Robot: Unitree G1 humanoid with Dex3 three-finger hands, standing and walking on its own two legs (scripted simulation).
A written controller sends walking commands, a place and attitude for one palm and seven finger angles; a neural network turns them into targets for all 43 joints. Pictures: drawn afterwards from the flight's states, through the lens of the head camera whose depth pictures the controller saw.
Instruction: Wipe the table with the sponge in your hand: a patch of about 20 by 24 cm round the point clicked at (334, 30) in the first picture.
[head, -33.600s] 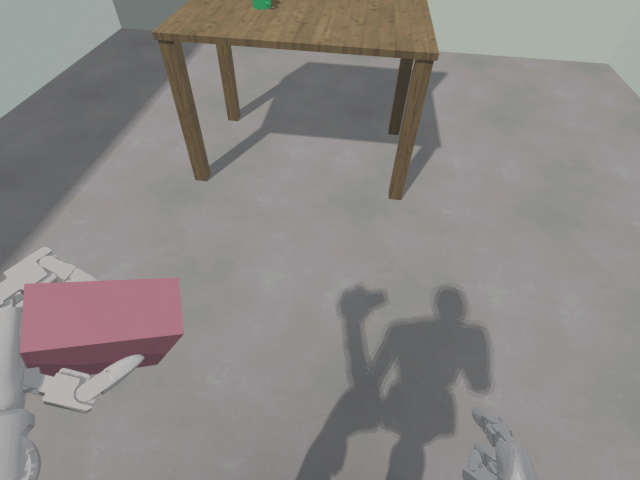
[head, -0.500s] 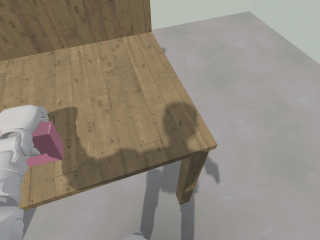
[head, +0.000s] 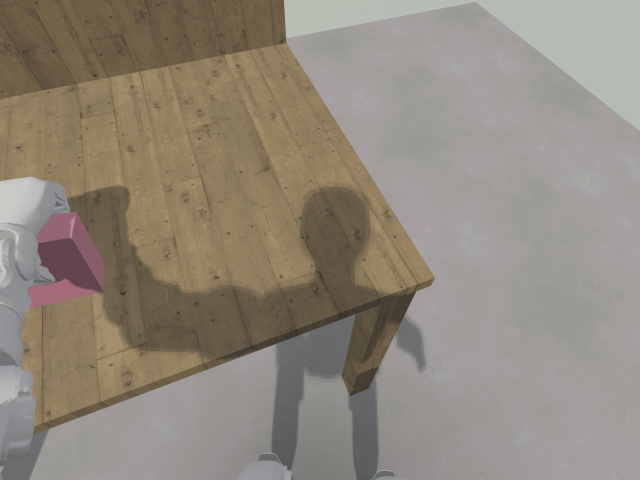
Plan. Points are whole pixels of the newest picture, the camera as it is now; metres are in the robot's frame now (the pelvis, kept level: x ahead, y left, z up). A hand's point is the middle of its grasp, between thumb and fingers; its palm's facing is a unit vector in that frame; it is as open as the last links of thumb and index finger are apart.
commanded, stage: wipe forward along the first lane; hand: left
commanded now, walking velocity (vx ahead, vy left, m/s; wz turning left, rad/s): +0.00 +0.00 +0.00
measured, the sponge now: (41, 272) +0.37 +0.39 +0.00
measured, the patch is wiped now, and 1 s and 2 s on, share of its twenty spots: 0.20 0.30 0.35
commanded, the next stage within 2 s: slide across to the middle lane in 0.28 s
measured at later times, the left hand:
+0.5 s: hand (32, 208) +0.44 +0.41 +0.05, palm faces -0.19 +0.04 -0.98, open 9.4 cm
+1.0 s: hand (76, 192) +0.47 +0.35 +0.06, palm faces -0.13 +0.02 -0.99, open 9.4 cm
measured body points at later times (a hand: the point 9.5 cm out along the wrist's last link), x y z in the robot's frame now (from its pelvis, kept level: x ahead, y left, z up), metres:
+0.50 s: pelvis +0.01 +0.02 +0.00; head +0.11 +0.04 +0.44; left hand +0.45 +0.40 +0.10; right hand +0.05 -0.26 -0.12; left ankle +0.04 +0.10 -0.70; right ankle +0.02 -0.11 -0.70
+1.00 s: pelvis +0.04 +0.03 +0.02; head +0.12 +0.04 +0.46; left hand +0.47 +0.35 +0.11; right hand +0.12 -0.24 -0.12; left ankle +0.04 +0.10 -0.70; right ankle +0.02 -0.11 -0.70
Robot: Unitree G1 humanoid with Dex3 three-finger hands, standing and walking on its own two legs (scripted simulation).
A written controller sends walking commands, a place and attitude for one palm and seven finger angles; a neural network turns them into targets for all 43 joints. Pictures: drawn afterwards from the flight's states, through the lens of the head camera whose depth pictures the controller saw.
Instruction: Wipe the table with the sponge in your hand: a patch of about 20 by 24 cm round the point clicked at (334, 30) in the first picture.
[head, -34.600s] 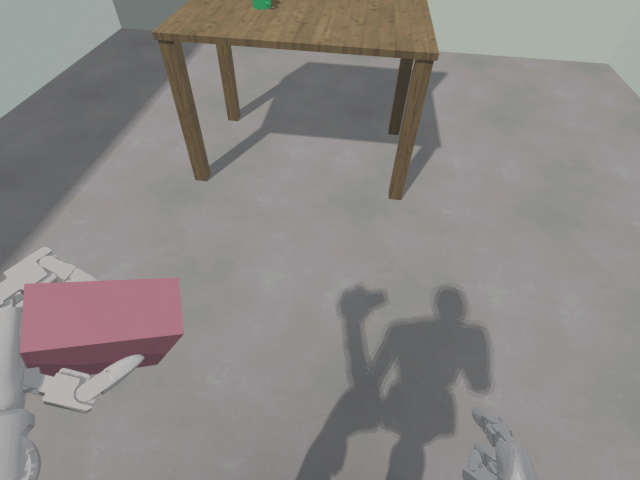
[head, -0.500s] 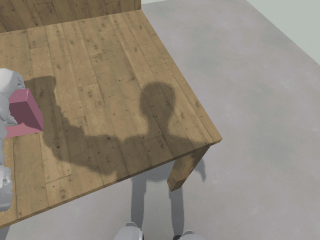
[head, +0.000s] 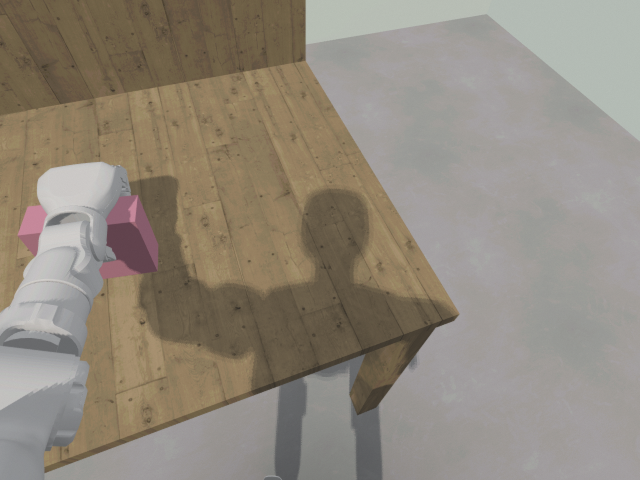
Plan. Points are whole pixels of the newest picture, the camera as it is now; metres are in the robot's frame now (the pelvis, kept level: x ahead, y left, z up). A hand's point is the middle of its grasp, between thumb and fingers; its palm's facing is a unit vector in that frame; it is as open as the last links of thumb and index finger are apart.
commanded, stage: slide across to the middle lane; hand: left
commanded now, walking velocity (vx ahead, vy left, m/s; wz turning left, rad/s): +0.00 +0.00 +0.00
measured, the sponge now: (101, 249) +0.41 +0.33 -0.01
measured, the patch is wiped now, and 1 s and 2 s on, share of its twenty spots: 0.30 0.35 0.45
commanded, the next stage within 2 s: wipe back along the middle lane in 0.02 s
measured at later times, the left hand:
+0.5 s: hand (118, 232) +0.41 +0.29 +0.04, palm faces -0.11 +0.01 -0.99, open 9.4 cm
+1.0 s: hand (119, 252) +0.38 +0.28 +0.04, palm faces -0.05 -0.01 -1.00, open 9.4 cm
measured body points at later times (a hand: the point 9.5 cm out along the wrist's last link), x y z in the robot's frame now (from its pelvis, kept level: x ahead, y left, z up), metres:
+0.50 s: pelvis +0.01 -0.02 +0.01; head +0.06 -0.02 +0.45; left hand +0.41 +0.29 +0.09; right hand +0.09 -0.29 -0.13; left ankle +0.00 +0.08 -0.72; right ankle -0.03 -0.14 -0.72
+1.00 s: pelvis +0.02 -0.01 +0.01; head +0.05 -0.02 +0.46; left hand +0.38 +0.27 +0.09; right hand +0.15 -0.26 -0.11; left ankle +0.00 +0.08 -0.72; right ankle -0.03 -0.14 -0.72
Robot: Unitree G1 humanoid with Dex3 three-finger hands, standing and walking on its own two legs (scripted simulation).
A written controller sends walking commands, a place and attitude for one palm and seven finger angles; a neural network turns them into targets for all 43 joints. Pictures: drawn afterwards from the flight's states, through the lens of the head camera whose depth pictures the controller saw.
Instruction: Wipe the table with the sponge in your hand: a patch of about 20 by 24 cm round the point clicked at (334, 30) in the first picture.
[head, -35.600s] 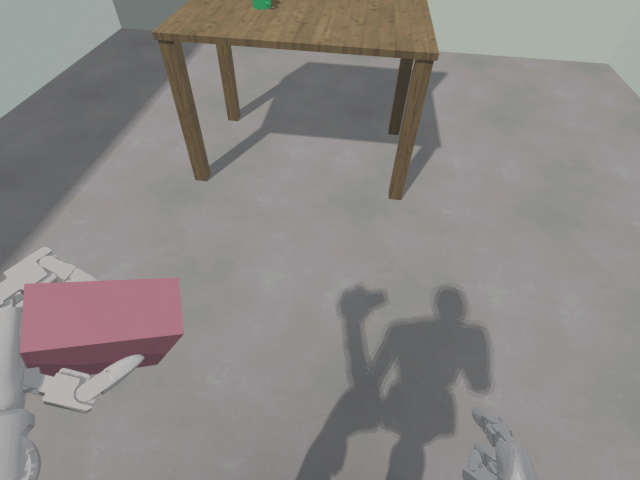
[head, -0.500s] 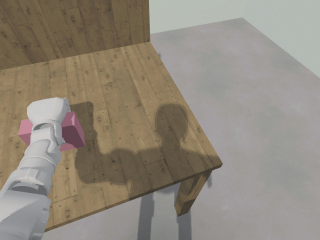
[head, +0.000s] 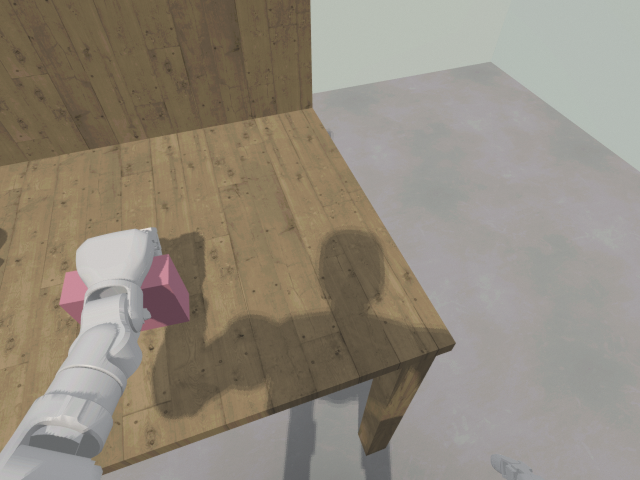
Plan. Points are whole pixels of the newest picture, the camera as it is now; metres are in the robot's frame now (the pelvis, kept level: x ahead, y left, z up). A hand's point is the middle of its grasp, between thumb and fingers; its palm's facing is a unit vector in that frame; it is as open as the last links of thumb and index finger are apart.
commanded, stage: wipe back along the middle lane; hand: left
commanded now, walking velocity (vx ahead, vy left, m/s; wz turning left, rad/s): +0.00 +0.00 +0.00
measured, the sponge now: (136, 304) +0.35 +0.30 -0.02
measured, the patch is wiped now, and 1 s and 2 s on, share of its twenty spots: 0.35 0.45 0.55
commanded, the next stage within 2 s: slide across to the third lane in 0.82 s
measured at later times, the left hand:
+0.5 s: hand (138, 316) +0.30 +0.26 +0.03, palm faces -0.02 -0.03 -1.00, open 9.3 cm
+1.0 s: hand (143, 347) +0.26 +0.24 +0.03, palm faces -0.02 -0.05 -1.00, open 9.3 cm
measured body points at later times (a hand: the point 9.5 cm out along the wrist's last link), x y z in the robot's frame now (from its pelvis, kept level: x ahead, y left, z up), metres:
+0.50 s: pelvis +0.00 -0.01 +0.00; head +0.00 -0.03 +0.45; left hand +0.30 +0.26 +0.08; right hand +0.19 -0.24 -0.10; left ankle -0.02 +0.09 -0.73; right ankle -0.04 -0.13 -0.73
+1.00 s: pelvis -0.01 -0.02 +0.00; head -0.01 -0.05 +0.45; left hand +0.26 +0.24 +0.08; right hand +0.18 -0.26 -0.10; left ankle -0.02 +0.09 -0.73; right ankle -0.04 -0.13 -0.73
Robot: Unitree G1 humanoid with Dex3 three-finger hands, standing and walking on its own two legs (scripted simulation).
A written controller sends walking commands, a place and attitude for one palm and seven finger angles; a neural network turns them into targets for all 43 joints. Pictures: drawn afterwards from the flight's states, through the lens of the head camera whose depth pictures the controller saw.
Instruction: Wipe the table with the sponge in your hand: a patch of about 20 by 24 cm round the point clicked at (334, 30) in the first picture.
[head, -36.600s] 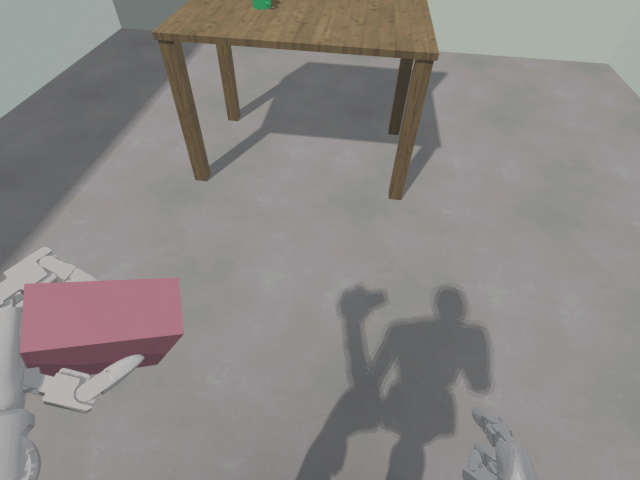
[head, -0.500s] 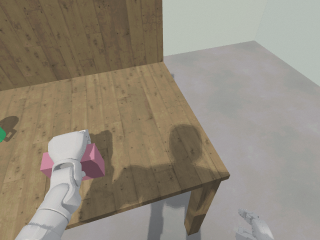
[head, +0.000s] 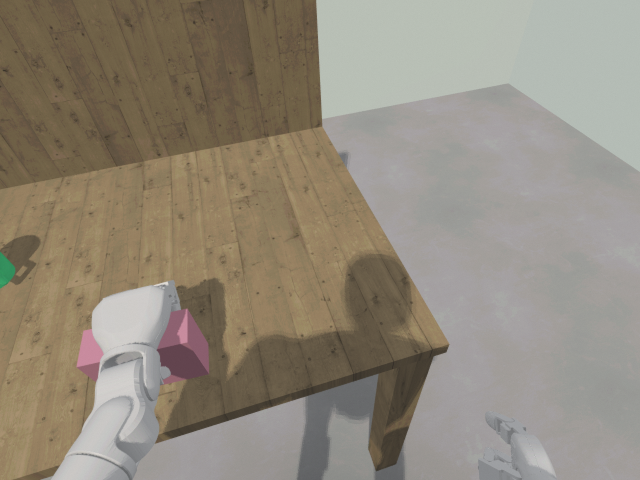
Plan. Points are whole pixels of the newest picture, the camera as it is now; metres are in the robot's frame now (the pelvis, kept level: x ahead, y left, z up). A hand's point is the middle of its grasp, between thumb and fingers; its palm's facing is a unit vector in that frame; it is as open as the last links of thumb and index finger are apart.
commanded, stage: slide across to the third lane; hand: left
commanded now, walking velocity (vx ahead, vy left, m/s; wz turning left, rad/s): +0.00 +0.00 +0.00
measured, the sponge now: (155, 359) +0.27 +0.28 -0.03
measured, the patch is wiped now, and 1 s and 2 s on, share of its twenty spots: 0.45 0.55 0.55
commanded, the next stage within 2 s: wipe forward along the third lane in 1.64 s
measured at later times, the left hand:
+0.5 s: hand (167, 337) +0.28 +0.24 +0.03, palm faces -0.05 -0.03 -1.00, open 9.3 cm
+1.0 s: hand (200, 326) +0.30 +0.20 +0.02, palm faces -0.05 -0.03 -1.00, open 9.3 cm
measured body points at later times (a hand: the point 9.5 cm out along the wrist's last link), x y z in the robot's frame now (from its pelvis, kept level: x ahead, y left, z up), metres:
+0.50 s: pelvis -0.01 +0.01 +0.00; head -0.01 -0.03 +0.45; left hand +0.28 +0.24 +0.08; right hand +0.21 -0.20 -0.11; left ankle +0.00 +0.11 -0.73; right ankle -0.03 -0.11 -0.73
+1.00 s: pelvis -0.02 -0.01 +0.00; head -0.03 -0.04 +0.45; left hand +0.30 +0.20 +0.08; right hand +0.18 -0.22 -0.11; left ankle +0.00 +0.11 -0.73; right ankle -0.03 -0.11 -0.73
